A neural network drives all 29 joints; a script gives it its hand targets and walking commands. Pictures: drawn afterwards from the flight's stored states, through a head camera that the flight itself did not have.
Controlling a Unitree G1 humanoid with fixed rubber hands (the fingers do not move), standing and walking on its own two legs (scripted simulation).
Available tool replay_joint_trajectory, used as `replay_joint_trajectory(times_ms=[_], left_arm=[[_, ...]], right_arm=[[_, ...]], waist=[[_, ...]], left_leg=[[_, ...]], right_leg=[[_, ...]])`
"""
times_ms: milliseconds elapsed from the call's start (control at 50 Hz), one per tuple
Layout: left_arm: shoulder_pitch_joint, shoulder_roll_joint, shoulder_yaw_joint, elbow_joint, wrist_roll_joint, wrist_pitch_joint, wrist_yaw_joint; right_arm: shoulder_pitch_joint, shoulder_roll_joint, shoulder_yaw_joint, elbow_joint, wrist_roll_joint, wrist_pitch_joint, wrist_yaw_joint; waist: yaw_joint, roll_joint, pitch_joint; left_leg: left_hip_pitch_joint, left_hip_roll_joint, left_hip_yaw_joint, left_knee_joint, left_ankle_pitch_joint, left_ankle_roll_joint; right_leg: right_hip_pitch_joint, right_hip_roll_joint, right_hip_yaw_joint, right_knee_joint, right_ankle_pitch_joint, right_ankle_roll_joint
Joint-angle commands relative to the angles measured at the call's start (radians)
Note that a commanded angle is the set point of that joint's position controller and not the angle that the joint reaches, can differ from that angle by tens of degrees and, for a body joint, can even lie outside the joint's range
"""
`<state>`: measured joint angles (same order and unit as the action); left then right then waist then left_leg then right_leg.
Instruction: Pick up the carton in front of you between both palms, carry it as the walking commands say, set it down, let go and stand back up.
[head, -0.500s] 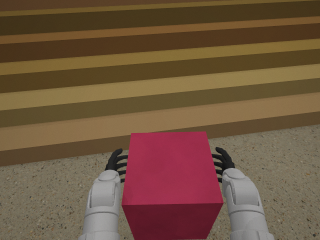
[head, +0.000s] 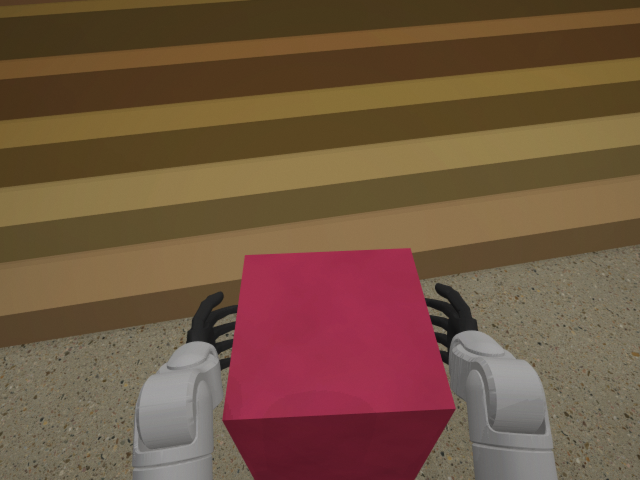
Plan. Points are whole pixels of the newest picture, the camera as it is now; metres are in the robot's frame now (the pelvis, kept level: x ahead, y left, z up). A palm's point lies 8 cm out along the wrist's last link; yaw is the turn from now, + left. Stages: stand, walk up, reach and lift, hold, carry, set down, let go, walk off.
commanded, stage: carry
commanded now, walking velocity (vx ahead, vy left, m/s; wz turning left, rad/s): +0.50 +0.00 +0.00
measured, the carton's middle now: (332, 372) +0.28 +0.01 +0.01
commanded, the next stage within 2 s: none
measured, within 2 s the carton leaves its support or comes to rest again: neither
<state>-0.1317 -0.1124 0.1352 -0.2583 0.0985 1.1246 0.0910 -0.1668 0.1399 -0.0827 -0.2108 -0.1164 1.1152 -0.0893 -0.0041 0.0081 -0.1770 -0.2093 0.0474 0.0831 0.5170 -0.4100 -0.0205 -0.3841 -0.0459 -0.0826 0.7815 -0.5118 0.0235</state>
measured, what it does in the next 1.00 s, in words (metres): walks ahead: right foot, then left foot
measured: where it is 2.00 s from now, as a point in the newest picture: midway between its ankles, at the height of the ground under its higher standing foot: (316, 238)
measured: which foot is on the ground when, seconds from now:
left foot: down 0.00-0.08, up 0.10-0.40, down 0.42-0.94, up 0.96-1.00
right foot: up 0.00-0.06, down 0.08-0.46, up 0.48-0.92, down 0.94-1.00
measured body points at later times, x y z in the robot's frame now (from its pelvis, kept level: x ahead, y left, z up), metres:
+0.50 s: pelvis +0.29 +0.04 -0.01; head +0.29 +0.05 +0.44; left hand +0.57 +0.20 +0.06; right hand +0.57 -0.11 +0.06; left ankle +0.38 +0.11 -0.73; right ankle +0.08 -0.08 -0.66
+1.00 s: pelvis +0.61 +0.02 -0.02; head +0.63 +0.01 +0.43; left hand +0.96 +0.19 +0.14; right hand +0.98 -0.11 +0.13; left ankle +0.40 +0.11 -0.68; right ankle +0.73 -0.04 -0.73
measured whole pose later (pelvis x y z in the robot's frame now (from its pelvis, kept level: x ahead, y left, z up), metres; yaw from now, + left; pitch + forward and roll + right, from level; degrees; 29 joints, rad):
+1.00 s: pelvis +0.61 +0.02 -0.02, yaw +2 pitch +3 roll -1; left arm -0.62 -0.02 0.16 -0.18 0.04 1.29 0.15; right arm -0.60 -0.01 -0.18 -0.21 -0.03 1.30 -0.13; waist 0.04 0.04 -0.02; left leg -0.13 0.04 0.10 0.91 -0.50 0.02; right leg -0.54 -0.01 -0.22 0.64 -0.16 -0.12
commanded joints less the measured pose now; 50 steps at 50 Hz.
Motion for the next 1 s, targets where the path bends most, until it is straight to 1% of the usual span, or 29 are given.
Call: replay_joint_trajectory(times_ms=[0,20,40,60,80,100,120,140,160,200,260,320,360,400,420,440,460,480,520,580,660,740,820,860,900,920,940,960,980], left_arm=[[-0.507,-0.911,-0.752,-0.109,-0.424,0.035,-0.265],[-0.465,-0.914,-0.749,-0.123,-0.418,0.040,-0.263],[-0.444,-0.921,-0.752,-0.138,-0.411,0.043,-0.259],[-0.454,-0.920,-0.747,-0.147,-0.409,0.047,-0.254],[-0.410,-0.899,-0.726,-0.137,-0.385,0.050,-0.244],[-0.439,-0.887,-0.705,-0.142,-0.367,0.055,-0.234],[-0.469,-0.884,-0.703,-0.171,-0.374,0.068,-0.227],[-0.476,-0.886,-0.713,-0.176,-0.379,0.078,-0.222],[-0.486,-0.887,-0.722,-0.179,-0.384,0.085,-0.221],[-0.498,-0.896,-0.734,-0.178,-0.403,0.095,-0.229],[-0.482,-0.896,-0.747,-0.157,-0.429,0.102,-0.255],[-0.466,-0.895,-0.750,-0.144,-0.435,0.098,-0.275],[-0.458,-0.897,-0.751,-0.145,-0.429,0.093,-0.282],[-0.482,-0.888,-0.755,-0.157,-0.423,0.090,-0.286],[-0.499,-0.871,-0.753,-0.156,-0.416,0.089,-0.288],[-0.529,-0.874,-0.761,-0.172,-0.423,0.095,-0.289],[-0.546,-0.875,-0.770,-0.171,-0.425,0.091,-0.288],[-0.543,-0.900,-0.770,-0.163,-0.425,0.082,-0.287],[-0.536,-0.946,-0.767,-0.161,-0.419,0.064,-0.279],[-0.474,-0.972,-0.763,-0.148,-0.384,0.040,-0.257],[-0.443,-0.948,-0.763,-0.151,-0.347,0.027,-0.228],[-0.551,-0.867,-0.773,-0.202,-0.369,0.051,-0.211],[-0.757,-0.733,-0.756,-0.201,-0.413,0.101,-0.198],[-0.867,-0.678,-0.726,-0.152,-0.437,0.131,-0.189],[-0.950,-0.635,-0.674,-0.076,-0.450,0.154,-0.180],[-0.996,-0.617,-0.644,-0.031,-0.454,0.165,-0.177],[-1.037,-0.609,-0.612,0.010,-0.460,0.179,-0.174],[-1.114,-0.580,-0.595,0.046,-0.476,0.182,-0.175],[-1.156,-0.633,-0.583,0.081,-0.512,0.192,-0.176]], right_arm=[[-0.448,0.890,0.692,-0.194,0.385,0.038,0.225],[-0.443,0.894,0.696,-0.226,0.394,0.045,0.227],[-0.456,0.892,0.703,-0.249,0.405,0.054,0.230],[-0.455,0.873,0.708,-0.265,0.417,0.063,0.233],[-0.510,0.839,0.717,-0.308,0.439,0.079,0.242],[-0.556,0.829,0.728,-0.317,0.461,0.094,0.250],[-0.546,0.832,0.725,-0.281,0.470,0.101,0.255],[-0.520,0.832,0.712,-0.256,0.469,0.105,0.259],[-0.495,0.839,0.704,-0.232,0.462,0.108,0.259],[-0.450,0.853,0.686,-0.189,0.437,0.109,0.252],[-0.389,0.869,0.665,-0.152,0.382,0.102,0.232],[-0.373,0.884,0.658,-0.156,0.346,0.094,0.220],[-0.372,0.892,0.662,-0.164,0.344,0.089,0.222],[-0.382,0.886,0.666,-0.160,0.352,0.083,0.228],[-0.383,0.885,0.668,-0.160,0.355,0.084,0.231],[-0.401,0.875,0.658,-0.139,0.347,0.076,0.236],[-0.414,0.895,0.673,-0.145,0.370,0.073,0.239],[-0.445,0.916,0.684,-0.172,0.393,0.068,0.244],[-0.493,0.960,0.711,-0.208,0.423,0.056,0.251],[-0.487,0.961,0.735,-0.235,0.454,0.049,0.263],[-0.466,0.899,0.734,-0.247,0.464,0.054,0.280],[-0.531,0.801,0.710,-0.264,0.465,0.071,0.272],[-0.691,0.664,0.663,-0.236,0.454,0.108,0.234],[-0.786,0.609,0.629,-0.184,0.453,0.133,0.209],[-0.909,0.579,0.600,-0.126,0.465,0.160,0.187],[-0.976,0.575,0.588,-0.092,0.473,0.173,0.177],[-1.031,0.572,0.572,-0.056,0.480,0.187,0.169],[-1.113,0.598,0.564,-0.059,0.498,0.200,0.160],[-1.195,0.607,0.537,-0.024,0.502,0.211,0.152]], waist=[[-0.037,0.132,-0.099],[-0.022,0.144,-0.130],[0.008,0.118,-0.181],[0.021,0.031,-0.244],[0.052,-0.234,-0.239],[0.042,-0.332,-0.190],[0.035,-0.194,-0.157],[0.036,-0.101,-0.148],[0.035,-0.045,-0.151],[0.037,-0.066,-0.127],[0.031,-0.114,-0.099],[0.028,-0.174,-0.045],[0.017,-0.196,-0.066],[-0.012,-0.148,-0.153],[-0.041,-0.057,-0.196],[-0.032,0.216,-0.244],[-0.025,0.209,-0.220],[-0.021,0.158,-0.202],[-0.016,0.020,-0.186],[-0.008,0.077,-0.205],[-0.015,0.111,-0.165],[-0.021,0.127,-0.092],[-0.035,0.134,-0.026],[-0.033,0.155,-0.030],[0.029,0.143,-0.116],[0.069,0.082,-0.197],[0.091,-0.049,-0.274],[0.077,-0.334,-0.350],[0.083,-0.310,-0.335]], left_leg=[[0.461,0.291,-0.344,-0.125,0.639,0.188],[0.372,0.251,-0.242,-0.102,0.571,0.139],[0.186,0.187,-0.089,-0.025,0.522,0.082],[-0.052,0.125,0.024,0.125,0.452,0.036],[-0.288,0.024,0.110,0.401,0.206,-0.020],[-0.527,-0.054,0.047,0.525,-0.098,-0.014],[-0.603,0.021,-0.034,0.632,-0.127,0.029],[-0.627,0.051,-0.047,0.659,-0.105,0.043],[-0.636,0.066,-0.051,0.605,-0.051,0.047],[-0.602,0.055,-0.008,0.445,0.026,0.033],[-0.513,0.009,0.060,0.263,0.136,0.018],[-0.334,-0.040,0.148,0.051,0.257,0.031],[-0.125,-0.067,0.189,-0.001,0.355,0.049],[0.187,-0.098,0.221,-0.034,0.291,0.064],[0.332,0.031,0.049,-0.055,0.153,0.064],[0.450,0.333,-0.507,-0.245,-0.061,0.196],[0.440,0.386,-0.660,-0.333,0.024,0.255],[0.396,0.370,-0.551,-0.312,0.118,0.239],[0.283,0.312,-0.366,-0.300,0.270,0.188],[0.249,0.260,-0.200,-0.325,0.347,0.145],[0.329,0.226,-0.097,-0.328,0.487,0.143],[0.347,0.182,-0.014,-0.315,0.577,0.148],[0.322,0.162,0.033,-0.278,0.656,0.161],[0.315,0.164,0.053,-0.215,0.742,0.146],[0.263,0.131,0.119,0.017,0.905,0.109],[0.167,0.092,0.141,0.225,0.803,0.087],[0.007,0.063,0.113,0.476,0.503,0.069],[-0.320,-0.102,0.047,0.734,-0.010,0.046],[-0.445,-0.090,-0.080,0.880,-0.082,0.074]], right_leg=[[-0.365,0.028,-0.061,-0.148,-0.029,-0.011],[-0.191,0.048,-0.095,-0.261,0.115,-0.017],[0.134,0.081,-0.142,-0.402,0.275,-0.028],[0.484,0.034,-0.090,-0.400,0.314,-0.048],[0.602,-0.212,0.333,-0.534,0.209,-0.113],[0.695,-0.349,0.604,-0.551,0.480,-0.244],[0.698,-0.390,0.558,-0.504,0.587,-0.286],[0.680,-0.368,0.473,-0.485,0.674,-0.273],[0.681,-0.341,0.396,-0.493,0.664,-0.236],[0.651,-0.276,0.249,-0.522,0.712,-0.167],[0.591,-0.218,0.112,-0.526,0.779,-0.148],[0.458,-0.177,-0.002,-0.529,0.835,-0.123],[0.381,-0.176,-0.060,-0.443,0.975,-0.091],[0.254,-0.119,-0.142,-0.188,0.916,-0.054],[0.121,-0.091,-0.136,0.033,0.660,-0.034],[-0.129,0.038,-0.099,0.331,0.277,0.008],[-0.244,0.043,0.032,0.487,0.055,-0.016],[-0.273,-0.023,0.083,0.536,0.080,-0.045],[-0.249,-0.081,0.087,0.449,0.188,-0.060],[-0.197,-0.076,0.044,0.296,0.267,-0.048],[-0.286,-0.048,-0.019,0.116,0.328,-0.022],[-0.317,-0.029,-0.066,-0.044,0.422,-0.021],[-0.261,0.004,-0.108,-0.189,0.477,-0.062],[-0.179,0.016,-0.115,-0.233,0.489,-0.092],[0.071,0.091,-0.179,-0.287,0.460,-0.109],[0.266,0.090,-0.166,-0.273,0.398,-0.105],[0.430,-0.094,0.092,-0.260,0.329,-0.112],[0.644,-0.318,0.566,-0.387,0.252,-0.273],[0.642,-0.316,0.636,-0.457,0.199,-0.304]])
